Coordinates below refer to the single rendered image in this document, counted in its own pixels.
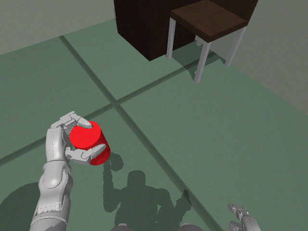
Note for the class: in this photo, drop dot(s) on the left robot arm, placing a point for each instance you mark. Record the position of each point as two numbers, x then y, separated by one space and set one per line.
53 207

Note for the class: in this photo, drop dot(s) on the left robot hand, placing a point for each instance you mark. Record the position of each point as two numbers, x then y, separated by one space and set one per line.
59 147

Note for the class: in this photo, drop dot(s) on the right robot hand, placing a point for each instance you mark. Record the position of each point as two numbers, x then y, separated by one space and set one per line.
248 222

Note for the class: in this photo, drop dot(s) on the chair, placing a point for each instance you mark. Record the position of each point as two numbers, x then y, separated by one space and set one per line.
210 20

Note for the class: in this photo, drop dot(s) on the can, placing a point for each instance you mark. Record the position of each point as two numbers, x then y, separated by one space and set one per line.
84 138

